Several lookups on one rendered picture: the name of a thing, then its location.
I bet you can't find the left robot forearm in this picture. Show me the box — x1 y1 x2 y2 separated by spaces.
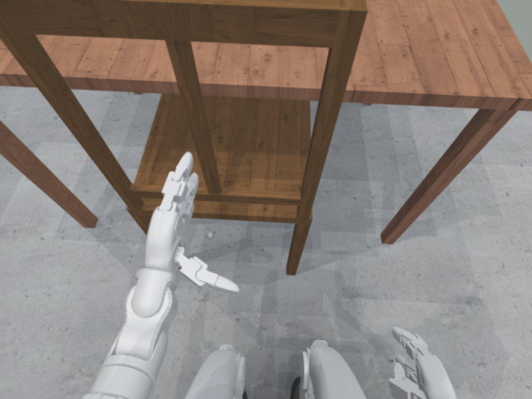
81 268 180 399

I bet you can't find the right robot thigh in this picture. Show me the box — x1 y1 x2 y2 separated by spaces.
300 346 366 399

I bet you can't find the right robot hand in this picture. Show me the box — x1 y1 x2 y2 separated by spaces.
389 327 457 399

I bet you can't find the left robot thigh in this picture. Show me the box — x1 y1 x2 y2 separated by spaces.
184 350 245 399

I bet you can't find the left robot hand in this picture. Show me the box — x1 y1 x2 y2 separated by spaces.
144 152 239 294

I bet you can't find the table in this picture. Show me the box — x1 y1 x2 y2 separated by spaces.
0 0 532 244

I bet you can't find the robot thigh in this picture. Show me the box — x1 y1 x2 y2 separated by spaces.
300 346 366 399
184 350 245 399

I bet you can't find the chair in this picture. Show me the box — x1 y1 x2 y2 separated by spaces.
0 0 367 275

